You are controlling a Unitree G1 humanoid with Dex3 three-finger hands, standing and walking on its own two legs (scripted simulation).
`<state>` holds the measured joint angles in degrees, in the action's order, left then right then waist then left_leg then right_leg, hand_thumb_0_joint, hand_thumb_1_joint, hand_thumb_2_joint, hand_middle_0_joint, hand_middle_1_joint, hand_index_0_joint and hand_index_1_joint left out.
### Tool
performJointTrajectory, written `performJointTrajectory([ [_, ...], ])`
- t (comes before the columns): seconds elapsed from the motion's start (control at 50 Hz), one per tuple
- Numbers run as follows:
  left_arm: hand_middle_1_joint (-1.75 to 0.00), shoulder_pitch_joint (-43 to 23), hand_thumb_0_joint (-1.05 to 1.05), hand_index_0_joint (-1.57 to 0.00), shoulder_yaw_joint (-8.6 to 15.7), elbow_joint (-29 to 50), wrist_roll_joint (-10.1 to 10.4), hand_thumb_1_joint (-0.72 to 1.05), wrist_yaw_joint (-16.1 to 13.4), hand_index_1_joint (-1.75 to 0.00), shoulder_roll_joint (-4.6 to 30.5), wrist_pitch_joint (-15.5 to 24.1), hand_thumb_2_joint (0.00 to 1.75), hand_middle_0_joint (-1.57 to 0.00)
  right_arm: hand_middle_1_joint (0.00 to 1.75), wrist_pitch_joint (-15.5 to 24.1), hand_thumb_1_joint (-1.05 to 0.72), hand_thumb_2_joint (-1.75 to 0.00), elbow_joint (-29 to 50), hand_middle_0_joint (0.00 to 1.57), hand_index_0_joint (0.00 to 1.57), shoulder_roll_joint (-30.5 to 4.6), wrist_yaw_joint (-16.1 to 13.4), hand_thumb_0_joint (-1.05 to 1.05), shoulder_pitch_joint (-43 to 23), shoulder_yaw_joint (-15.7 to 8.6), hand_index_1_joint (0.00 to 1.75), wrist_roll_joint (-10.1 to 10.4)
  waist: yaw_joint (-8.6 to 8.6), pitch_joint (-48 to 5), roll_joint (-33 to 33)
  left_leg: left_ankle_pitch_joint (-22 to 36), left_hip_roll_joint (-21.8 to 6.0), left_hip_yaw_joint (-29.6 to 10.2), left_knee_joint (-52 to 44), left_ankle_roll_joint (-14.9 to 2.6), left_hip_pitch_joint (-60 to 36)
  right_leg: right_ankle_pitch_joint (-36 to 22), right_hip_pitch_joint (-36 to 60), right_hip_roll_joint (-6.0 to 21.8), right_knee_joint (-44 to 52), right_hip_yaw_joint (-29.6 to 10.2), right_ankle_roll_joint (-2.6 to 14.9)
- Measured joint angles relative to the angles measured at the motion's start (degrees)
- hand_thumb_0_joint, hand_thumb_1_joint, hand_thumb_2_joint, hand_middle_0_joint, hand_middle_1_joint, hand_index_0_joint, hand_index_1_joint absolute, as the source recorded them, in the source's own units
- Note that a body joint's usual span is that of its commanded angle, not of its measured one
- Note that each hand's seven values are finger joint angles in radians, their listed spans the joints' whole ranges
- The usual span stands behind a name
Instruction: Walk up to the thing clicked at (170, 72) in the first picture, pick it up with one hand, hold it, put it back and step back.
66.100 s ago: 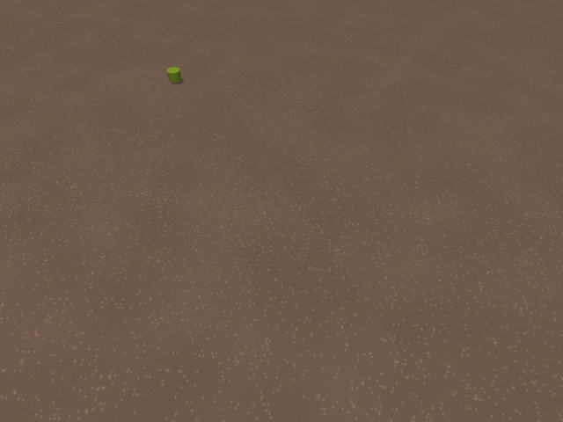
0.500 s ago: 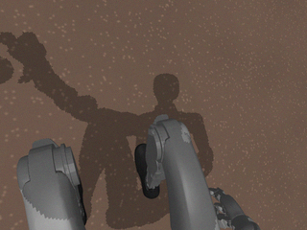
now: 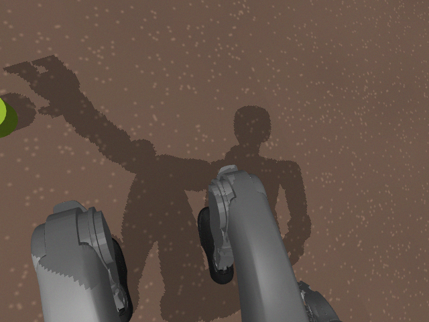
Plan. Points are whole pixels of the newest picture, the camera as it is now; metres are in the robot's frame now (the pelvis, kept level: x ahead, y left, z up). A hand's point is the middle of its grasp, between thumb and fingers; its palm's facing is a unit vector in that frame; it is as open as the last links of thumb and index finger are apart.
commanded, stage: home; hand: left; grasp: from above
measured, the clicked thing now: out of the picture +0.51 +0.35 -0.32
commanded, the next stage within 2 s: none
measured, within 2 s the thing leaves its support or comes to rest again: neither
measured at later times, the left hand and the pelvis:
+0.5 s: hand out of the picture +0.31 +0.28 +0.08, palm faces -0.06 -0.84 -0.54, open 7.7 cm; pelvis +0.02 -0.01 +0.19, yaw +8 degrees
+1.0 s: hand out of the picture +0.24 +0.21 +0.28, palm faces +0.24 -0.95 -0.21, open 7.4 cm; pelvis +0.07 -0.01 +0.35, yaw +10 degrees
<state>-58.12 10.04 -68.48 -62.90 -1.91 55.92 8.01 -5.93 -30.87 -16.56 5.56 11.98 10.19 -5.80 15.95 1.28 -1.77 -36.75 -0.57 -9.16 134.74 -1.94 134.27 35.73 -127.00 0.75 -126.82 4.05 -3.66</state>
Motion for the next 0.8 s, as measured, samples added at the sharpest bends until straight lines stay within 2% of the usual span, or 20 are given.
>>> performJointTrajectory([
  [0.06, -0.55, 7.50, 0.00, -0.21, 1.11, 10.11, 7.58, 0.10, 4.70, -0.55, -4.62, -1.47, 0.86, -0.22, 0.30, -0.89, -0.90, -0.89, -0.75, 0.20, 0.21, -0.07, -0.30, 0.00, 1.30, -2.22, 0.30, 1.36, -2.82, -2.44, -0.58, -0.26, 0.15, 0.78, -2.49, 0.19, -1.97, 0.52, 1.58, 0.52, 1.82, -0.46, 0.27],
  [0.12, -0.45, 15.23, 0.00, -0.20, 1.19, 19.85, 15.81, 0.28, 7.54, -0.46, -8.78, -2.87, 0.83, -0.21, 0.30, -1.43, -0.90, -0.90, -2.13, 0.20, 0.21, -0.19, -1.02, 0.00, 1.05, -4.49, 0.30, 2.91, -5.39, -5.11, -0.61, -0.47, 0.10, 1.79, -5.83, 0.26, -5.17, 0.84, 4.18, 0.93, 4.44, -1.09, 0.31],
  [0.2, -0.36, 24.12, 0.00, -0.20, 0.58, 29.22, 24.98, 0.48, 8.53, -0.37, -13.04, -5.46, 0.81, -0.21, 0.30, -1.12, -0.90, -0.90, -2.93, 0.20, 0.21, -0.31, -2.17, 0.00, -0.98, -7.40, 0.30, 4.67, -8.03, -8.44, -0.40, -0.47, -0.13, 2.67, -10.96, 0.38, -10.50, 0.74, 8.83, 1.18, 8.99, -1.48, 0.17],
  [0.26, -0.33, 29.16, 0.00, -0.20, -0.42, 32.88, 30.62, 0.60, 7.74, -0.33, -15.89, -7.75, 0.82, -0.21, 0.30, 0.05, -0.90, -0.90, -2.87, 0.20, 0.21, -0.22, -3.08, 0.00, -3.19, -8.85, 0.30, 5.50, -9.38, -10.06, -0.08, -0.33, -0.35, 3.13, -15.19, 0.63, -15.56, 0.46, 13.40, 1.28, 12.87, -1.58, 0.28],
  [0.4, -0.30, 39.48, 0.01, -0.20, -3.89, 39.51, 41.41, 0.76, 5.68, -0.30, -23.37, -14.55, 0.84, -0.20, 0.30, 4.02, -0.91, -0.90, -1.09, 0.20, 0.20, 0.71, -4.91, 0.00, -6.85, -9.84, 0.30, 6.90, -11.23, -11.53, 0.26, 0.58, -0.73, 3.66, -26.23, 1.52, -28.96, -0.56, 25.99, 1.47, 23.19, -1.24, 0.76],
  [0.54, -0.30, 48.44, 0.01, -0.21, -4.88, 44.86, 51.06, 0.85, 1.56, -0.30, -30.31, -19.73, 0.88, -0.21, 0.30, 7.39, -0.90, -0.90, -0.71, 0.20, 0.21, 2.77, -6.93, 0.00, -7.52, -8.82, 0.30, 7.80, -11.11, -12.25, 0.45, 1.74, -1.09, 4.13, -37.20, 2.26, -42.73, -1.59, 39.11, 1.49, 33.42, -0.89, 1.44],
  [0.7, -0.30, 57.75, 0.01, -0.21, -4.43, 51.39, 59.98, 0.89, -0.96, -0.30, -35.88, -26.39, 0.90, -0.21, 0.30, 9.78, -0.90, -0.90, -1.25, 0.20, 0.21, 4.11, -9.41, 0.01, -4.56, -7.91, 0.30, 8.40, -10.94, -11.29, 0.12, 3.63, -1.80, 4.69, -49.33, 2.69, -58.05, -3.75, 54.07, 1.00, 45.50, -0.63, 1.88],
  [0.8, -0.30, 64.16, 0.01, -0.20, -4.19, 55.96, 64.10, 0.90, -1.78, -0.30, -38.79, -29.20, 0.90, -0.21, 0.30, 11.45, -0.90, -0.90, -2.13, 0.20, 0.21, 4.45, -11.72, 0.01, -1.03, -7.30, 0.30, 8.43, -11.06, -11.21, -0.06, 5.02, -2.15, 4.98, -57.06, 2.80, -67.71, -5.36, 63.74, 0.70, 53.45, -0.43, 2.02],
])
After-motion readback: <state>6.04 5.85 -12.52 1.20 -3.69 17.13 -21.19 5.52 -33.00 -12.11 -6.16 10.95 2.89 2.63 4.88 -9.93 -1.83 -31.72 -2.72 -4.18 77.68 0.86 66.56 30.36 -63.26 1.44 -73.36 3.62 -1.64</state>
